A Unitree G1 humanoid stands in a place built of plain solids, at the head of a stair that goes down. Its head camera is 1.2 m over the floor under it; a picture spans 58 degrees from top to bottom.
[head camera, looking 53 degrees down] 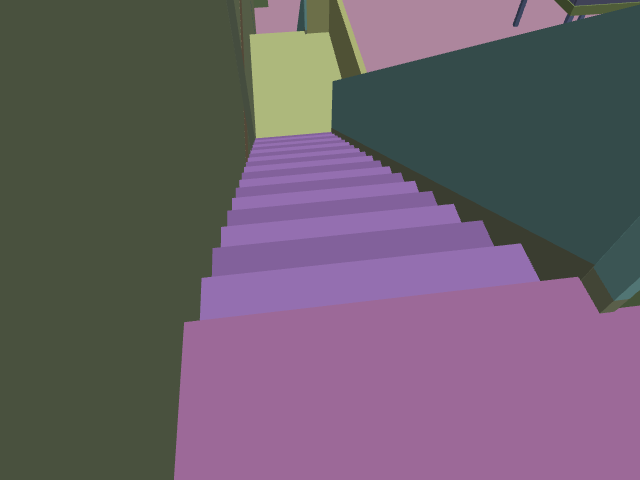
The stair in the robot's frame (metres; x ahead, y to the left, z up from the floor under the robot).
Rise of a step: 0.19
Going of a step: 0.28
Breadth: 1.27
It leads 7 degrees to the left of straight ahead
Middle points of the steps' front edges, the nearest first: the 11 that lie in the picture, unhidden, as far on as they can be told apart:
0.67 -0.21 0.00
0.95 -0.18 -0.19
1.23 -0.14 -0.38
1.51 -0.11 -0.58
1.79 -0.07 -0.77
2.07 -0.03 -0.96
2.35 0.00 -1.15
2.62 0.04 -1.35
2.90 0.07 -1.54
3.18 0.11 -1.73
3.46 0.15 -1.92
